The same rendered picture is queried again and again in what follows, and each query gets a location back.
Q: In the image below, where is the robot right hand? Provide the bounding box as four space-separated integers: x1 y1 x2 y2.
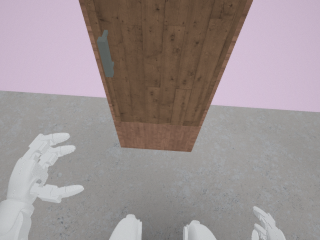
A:
251 206 286 240

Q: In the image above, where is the robot left hand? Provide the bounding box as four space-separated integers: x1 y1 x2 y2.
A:
6 132 84 204

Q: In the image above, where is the right robot thigh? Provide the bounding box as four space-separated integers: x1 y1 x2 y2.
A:
182 223 217 240

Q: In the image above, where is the left robot thigh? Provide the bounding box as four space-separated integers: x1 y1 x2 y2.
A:
109 217 142 240

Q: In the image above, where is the handle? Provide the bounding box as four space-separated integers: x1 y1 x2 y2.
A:
97 30 114 78

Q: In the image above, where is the cupboard door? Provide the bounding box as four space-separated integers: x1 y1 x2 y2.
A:
84 0 247 127

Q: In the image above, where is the robot left forearm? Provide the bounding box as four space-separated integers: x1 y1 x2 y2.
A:
0 199 35 240

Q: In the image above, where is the robot thigh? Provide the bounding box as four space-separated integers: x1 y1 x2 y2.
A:
109 217 142 240
182 223 217 240

